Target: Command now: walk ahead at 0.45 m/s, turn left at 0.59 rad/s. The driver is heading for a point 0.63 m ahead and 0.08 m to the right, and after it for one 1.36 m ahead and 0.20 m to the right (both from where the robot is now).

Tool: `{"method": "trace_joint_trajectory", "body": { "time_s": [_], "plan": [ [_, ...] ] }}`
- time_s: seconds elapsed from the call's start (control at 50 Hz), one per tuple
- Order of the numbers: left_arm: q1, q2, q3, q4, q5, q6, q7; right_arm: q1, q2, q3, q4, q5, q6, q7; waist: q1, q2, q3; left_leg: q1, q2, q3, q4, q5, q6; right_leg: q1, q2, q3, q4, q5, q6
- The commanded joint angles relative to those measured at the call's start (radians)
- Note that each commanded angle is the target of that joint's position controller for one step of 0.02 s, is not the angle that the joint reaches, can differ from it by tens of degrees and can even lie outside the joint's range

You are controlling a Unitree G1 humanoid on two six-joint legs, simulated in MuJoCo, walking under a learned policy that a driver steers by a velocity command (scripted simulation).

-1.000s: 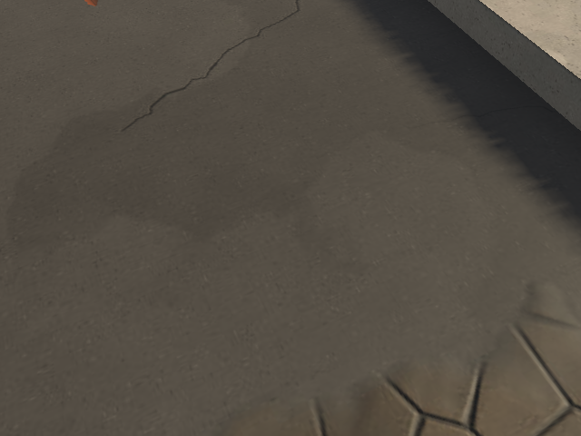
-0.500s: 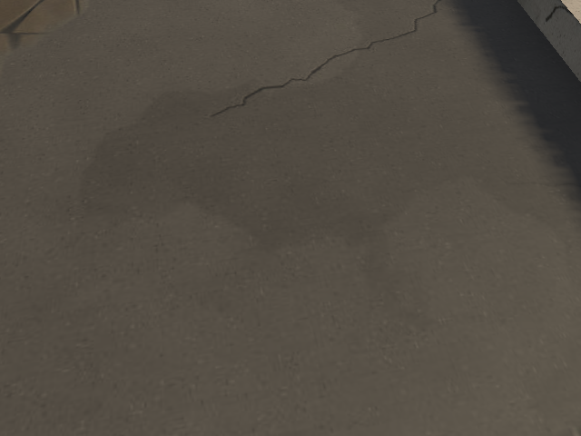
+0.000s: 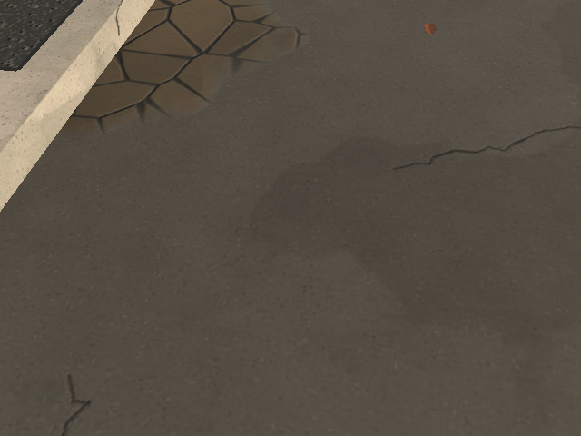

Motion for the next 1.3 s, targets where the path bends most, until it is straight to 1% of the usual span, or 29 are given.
{"method": "trace_joint_trajectory", "body": {
  "time_s": [0.02,0.08,0.12,0.16,0.18,0.2,0.22,0.24,0.28,0.34,0.42,0.6,0.68,0.7,0.72,0.74,0.76,0.8,0.84,0.92,1.02,1.12,1.16,1.2,1.22,1.24,1.26,1.28,1.3],
  "plan": [
    [0.022,0.139,0.030,-0.030,-0.002,-0.014,0.000,-0.213,-0.011,0.018,-0.132,0.000,-0.021,0.016,0.034,-0.180,0.131,-0.103,0.012,0.087,-0.151,0.024,0.010,0.011,-0.227,0.072,-0.071,0.325,-0.115],
    [0.048,0.158,0.034,-0.003,-0.003,-0.006,0.007,-0.257,-0.005,0.029,-0.160,-0.002,-0.023,0.019,0.037,-0.190,0.135,-0.001,-0.006,0.164,-0.293,-0.042,0.062,0.041,-0.246,0.010,-0.018,0.493,-0.100],
    [0.060,0.178,0.035,0.017,-0.006,0.002,0.012,-0.193,-0.017,0.024,-0.147,-0.008,-0.026,0.003,-0.005,-0.206,0.079,0.169,-0.077,0.214,-0.350,-0.117,0.114,0.045,-0.249,-0.041,0.131,0.902,-0.086],
    [0.063,0.197,0.031,0.030,-0.015,0.011,0.017,0.086,-0.055,0.001,-0.061,-0.014,-0.045,-0.022,-0.141,-0.181,-0.087,0.546,-0.138,0.188,-0.459,-0.067,0.177,-0.053,-0.242,-0.084,0.483,1.013,-0.068],
    [0.057,0.158,0.017,0.002,-0.013,0.008,0.011,0.248,-0.121,-0.021,-0.015,-0.023,-0.051,-0.042,-0.206,-0.095,-0.203,0.831,0.024,-0.023,-0.490,-0.176,0.216,-0.280,-0.217,-0.087,0.748,0.653,-0.051],
    [0.104,0.032,-0.012,-0.065,-0.023,0.005,-0.015,0.250,-0.227,-0.038,-0.019,-0.008,-0.053,-0.055,-0.135,0.172,-0.328,1.103,0.367,-0.572,-0.563,-0.171,0.342,-0.662,-0.048,-0.046,1.090,-0.268,0.000],
    [-0.019,0.150,0.020,-0.065,-0.018,0.003,-0.010,0.297,-0.211,-0.040,-0.022,0.016,-0.044,-0.067,-0.210,0.009,-0.340,1.042,0.376,-0.642,-0.645,-0.050,0.339,-0.703,-0.032,0.125,1.178,-0.193,-0.016],
    [-0.082,0.135,0.018,-0.085,-0.036,-0.002,-0.012,0.219,-0.176,-0.029,0.004,0.016,-0.047,-0.077,-0.165,-0.003,-0.178,0.913,0.336,-0.432,-0.643,0.105,0.314,-0.739,-0.077,0.139,1.162,-0.084,-0.029],
    [-0.048,0.101,0.009,-0.046,-0.024,0.001,-0.018,0.129,-0.077,0.002,0.016,0.015,-0.068,-0.079,-0.082,-0.045,-0.032,0.663,0.244,-0.218,-0.692,0.280,0.243,-0.633,-0.119,0.147,1.016,-0.024,-0.035],
    [0.033,0.077,0.012,0.001,-0.002,0.048,-0.035,0.111,-0.037,0.020,0.040,0.022,-0.102,-0.076,-0.027,-0.007,0.004,0.534,0.192,-0.079,-0.775,0.308,0.209,-0.537,-0.101,0.153,0.948,0.000,-0.027],
    [-0.094,0.061,0.019,-0.024,-0.006,0.059,-0.048,0.153,-0.041,0.021,0.081,0.023,-0.123,-0.078,-0.044,0.006,0.086,0.548,0.169,0.033,-0.850,0.284,0.171,-0.682,-0.088,0.167,0.853,0.149,-0.024],
    [-0.365,0.021,-0.011,-0.120,0.002,0.045,-0.070,0.257,-0.047,0.035,0.162,0.024,-0.127,-0.108,-0.101,-0.010,0.129,0.739,0.190,0.201,-0.802,0.621,0.113,-0.669,-0.025,0.009,0.428,0.300,-0.068],
    [-0.195,0.072,0.010,-0.086,0.007,0.049,-0.056,0.231,-0.112,0.024,0.170,0.012,-0.103,-0.129,-0.008,0.047,0.001,0.820,0.221,0.247,-0.459,1.112,0.088,-0.444,0.093,-0.049,0.394,0.088,-0.157],
    [-0.079,0.103,0.026,-0.052,0.011,0.043,-0.050,0.219,-0.124,0.021,0.162,0.009,-0.095,-0.128,0.044,0.040,-0.063,0.764,0.220,0.248,-0.274,1.030,0.094,-0.298,0.112,-0.021,0.343,0.066,-0.188],
    [0.067,0.159,0.052,-0.015,0.025,0.039,-0.037,0.185,-0.127,0.021,0.138,0.016,-0.095,-0.122,0.126,-0.021,-0.136,0.592,0.182,0.265,0.008,0.763,0.084,-0.070,0.043,0.101,0.259,0.049,-0.244],
    [0.060,0.281,0.086,-0.022,0.026,0.047,-0.021,0.249,-0.004,0.045,0.082,0.027,-0.105,-0.097,0.042,-0.271,-0.213,0.154,-0.007,0.250,0.402,-0.185,0.033,0.249,-0.268,0.591,0.247,0.108,-0.398],
    [0.052,0.277,0.089,-0.028,-0.022,0.054,-0.026,0.158,-0.067,0.033,0.048,0.020,-0.115,-0.091,0.073,-0.182,-0.272,-0.029,-0.085,0.025,0.554,-0.363,0.030,0.300,-0.327,0.885,0.111,0.122,-0.474],
    [-0.053,0.186,0.068,-0.029,-0.027,0.056,-0.016,0.093,-0.067,0.041,0.019,0.026,-0.140,-0.084,0.006,-0.040,-0.032,-0.064,0.034,-0.013,0.396,-0.192,0.036,0.045,-0.277,0.634,0.046,0.187,-0.383],
    [-0.122,0.127,0.049,-0.035,-0.027,0.045,-0.010,0.115,-0.058,0.042,0.026,0.002,-0.112,-0.085,-0.070,-0.006,0.041,0.055,0.073,-0.007,0.262,-0.177,0.007,-0.151,-0.176,0.483,0.013,0.340,-0.315],
    [-0.096,0.171,0.056,-0.031,-0.027,0.016,-0.016,0.096,-0.025,0.051,0.003,-0.009,-0.062,-0.073,-0.087,-0.060,0.030,0.102,0.080,0.038,0.088,-0.113,-0.043,-0.246,-0.097,0.381,-0.014,0.440,-0.292],
    [-0.005,0.179,0.062,-0.021,-0.029,0.022,-0.016,-0.109,-0.024,0.057,-0.069,0.001,-0.061,-0.068,-0.003,-0.114,0.050,0.036,0.062,0.049,-0.181,0.090,-0.063,-0.173,-0.060,0.392,0.002,0.405,-0.230],
    [0.047,0.196,0.068,-0.025,-0.012,0.028,-0.005,-0.221,-0.043,0.062,-0.118,0.013,-0.079,-0.065,0.039,-0.130,0.043,0.053,0.013,0.036,-0.342,0.096,-0.039,-0.057,-0.095,0.461,0.088,0.503,-0.212],
    [0.000,0.213,0.072,-0.045,-0.008,0.027,0.002,-0.160,-0.069,0.055,-0.110,0.016,-0.089,-0.067,-0.006,-0.143,0.035,0.179,-0.004,0.018,-0.420,0.044,-0.014,-0.077,-0.109,0.494,0.133,0.521,-0.179],
    [-0.058,0.226,0.073,-0.061,-0.011,0.019,-0.005,0.042,-0.113,0.034,-0.051,0.016,-0.103,-0.083,-0.108,-0.116,-0.042,0.466,-0.042,0.035,-0.504,0.001,0.023,-0.146,-0.059,0.477,0.322,0.624,-0.136],
    [-0.057,0.185,0.060,-0.072,-0.023,0.009,-0.016,0.181,-0.167,0.017,-0.030,-0.001,-0.117,-0.098,-0.169,-0.032,-0.147,0.684,0.078,-0.077,-0.545,-0.083,0.063,-0.238,0.012,0.412,0.552,0.511,-0.108],
    [-0.007,0.087,0.036,-0.111,-0.052,0.004,-0.016,0.276,-0.253,-0.003,-0.039,-0.025,-0.112,-0.112,-0.172,0.144,-0.277,0.931,0.354,-0.444,-0.618,-0.291,0.132,-0.485,0.134,0.282,0.846,0.031,-0.073],
    [0.055,0.123,0.036,-0.123,-0.029,0.013,-0.015,0.218,-0.261,-0.012,-0.034,-0.011,-0.094,-0.108,-0.098,0.259,-0.289,0.914,0.438,-0.756,-0.713,-0.352,0.208,-0.646,0.141,0.237,0.983,-0.266,-0.074],
    [0.025,0.164,0.042,-0.088,-0.007,0.030,-0.011,0.144,-0.153,0.007,-0.055,-0.002,-0.087,-0.103,-0.081,0.074,-0.140,0.786,0.403,-0.633,-0.709,-0.438,0.202,-0.687,0.057,0.243,1.045,-0.178,-0.077],
    [-0.040,0.158,0.041,-0.090,-0.001,0.034,-0.022,0.099,-0.085,0.024,-0.057,0.006,-0.087,-0.099,-0.084,-0.020,-0.040,0.665,0.344,-0.468,-0.726,-0.356,0.183,-0.671,0.027,0.226,1.013,-0.101,-0.070]
  ]
}}
Velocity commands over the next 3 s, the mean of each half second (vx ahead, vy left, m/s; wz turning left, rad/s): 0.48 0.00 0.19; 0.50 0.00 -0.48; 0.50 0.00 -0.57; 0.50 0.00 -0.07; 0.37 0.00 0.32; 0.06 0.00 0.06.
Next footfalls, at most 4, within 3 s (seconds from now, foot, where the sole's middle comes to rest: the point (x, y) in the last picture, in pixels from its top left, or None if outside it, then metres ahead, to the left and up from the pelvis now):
0.16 left None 0.23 0.13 -0.78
0.72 right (339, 419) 0.55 0.00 -0.78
1.22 left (299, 295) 0.88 0.11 -0.78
1.72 right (417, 266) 0.98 -0.22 -0.78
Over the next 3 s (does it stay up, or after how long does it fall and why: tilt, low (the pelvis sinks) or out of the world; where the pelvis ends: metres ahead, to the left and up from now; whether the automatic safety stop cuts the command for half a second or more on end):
stays up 1.29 -0.29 0.00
